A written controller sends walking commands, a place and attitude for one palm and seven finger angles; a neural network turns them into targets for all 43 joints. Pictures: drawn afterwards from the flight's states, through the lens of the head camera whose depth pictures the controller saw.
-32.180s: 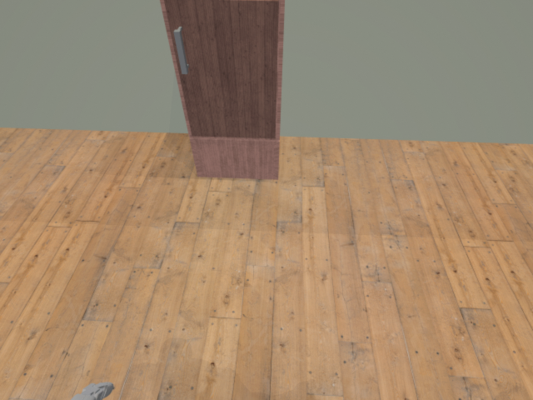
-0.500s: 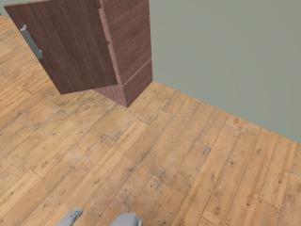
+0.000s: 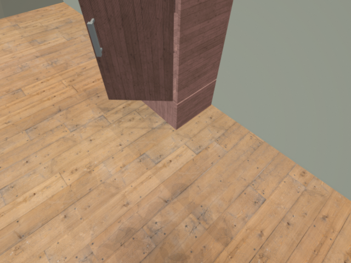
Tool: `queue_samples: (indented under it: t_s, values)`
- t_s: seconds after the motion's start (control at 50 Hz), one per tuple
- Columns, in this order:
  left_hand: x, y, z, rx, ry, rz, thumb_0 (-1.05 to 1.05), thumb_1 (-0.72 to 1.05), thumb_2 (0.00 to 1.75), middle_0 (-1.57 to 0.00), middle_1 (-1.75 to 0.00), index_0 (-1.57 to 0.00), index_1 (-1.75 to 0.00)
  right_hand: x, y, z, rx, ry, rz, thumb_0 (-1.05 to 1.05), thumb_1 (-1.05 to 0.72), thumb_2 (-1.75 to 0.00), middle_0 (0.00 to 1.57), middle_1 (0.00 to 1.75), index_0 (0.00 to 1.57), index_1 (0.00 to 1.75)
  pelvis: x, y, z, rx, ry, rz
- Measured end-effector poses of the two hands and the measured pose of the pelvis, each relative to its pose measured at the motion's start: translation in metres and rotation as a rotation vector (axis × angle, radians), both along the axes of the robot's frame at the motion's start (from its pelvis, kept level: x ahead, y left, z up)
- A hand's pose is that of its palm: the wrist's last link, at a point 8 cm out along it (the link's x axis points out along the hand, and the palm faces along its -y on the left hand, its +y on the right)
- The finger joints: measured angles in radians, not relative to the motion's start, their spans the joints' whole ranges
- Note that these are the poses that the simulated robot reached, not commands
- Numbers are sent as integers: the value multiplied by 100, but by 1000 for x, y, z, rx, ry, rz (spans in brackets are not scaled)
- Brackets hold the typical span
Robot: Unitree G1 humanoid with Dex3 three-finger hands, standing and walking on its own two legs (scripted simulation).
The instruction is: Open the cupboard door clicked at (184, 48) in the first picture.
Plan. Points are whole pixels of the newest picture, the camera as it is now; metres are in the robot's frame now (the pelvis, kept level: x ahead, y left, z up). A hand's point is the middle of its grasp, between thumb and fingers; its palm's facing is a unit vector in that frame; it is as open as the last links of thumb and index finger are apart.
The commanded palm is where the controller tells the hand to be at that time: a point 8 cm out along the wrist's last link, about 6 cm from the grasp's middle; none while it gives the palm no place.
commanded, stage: take the last steps up to it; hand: left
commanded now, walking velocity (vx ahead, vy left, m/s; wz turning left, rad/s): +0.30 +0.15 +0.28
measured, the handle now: (96, 38) +1.02 +0.46 -0.05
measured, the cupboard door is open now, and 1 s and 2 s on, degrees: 46 46 46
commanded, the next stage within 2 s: come to a stop and stand still in 1.20 s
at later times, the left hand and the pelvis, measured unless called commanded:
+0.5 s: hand out of the picture +0.04 +0.27 -0.19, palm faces +0.22 -0.96 -0.20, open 7.4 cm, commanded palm none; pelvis +0.12 +0.08 -0.02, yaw +8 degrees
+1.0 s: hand (89, 182) +0.34 +0.30 -0.15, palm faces +0.19 -0.96 -0.22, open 7.3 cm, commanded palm none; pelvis +0.30 +0.11 +0.00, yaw +8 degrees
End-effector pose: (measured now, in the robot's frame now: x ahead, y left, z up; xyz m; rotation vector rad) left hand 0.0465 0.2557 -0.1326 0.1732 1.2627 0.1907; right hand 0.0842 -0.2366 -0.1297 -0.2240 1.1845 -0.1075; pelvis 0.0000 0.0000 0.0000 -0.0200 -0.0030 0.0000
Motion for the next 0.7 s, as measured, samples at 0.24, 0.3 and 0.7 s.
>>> queue_samples:
  t_s: [0.24,0.3,0.7]
  values:
    - [-34,-14,7,-13,58,126,0,91,90,-20,-30,-20,-30,31,-5,-2,27,98,37,1,-91,-90,20,30,20,30,41,6,6,39,8,96]
    - [-44,-10,3,-43,123,160,0,91,90,-20,-30,-20,-30,61,8,4,16,88,71,1,-91,-90,20,30,20,30,58,19,7,48,21,118]
    - [175,102,8,-9,-81,104,1,91,90,-20,-30,-19,-30,139,119,-11,30,123,72,0,-94,-90,20,30,20,30,180,109,3,58,4,132]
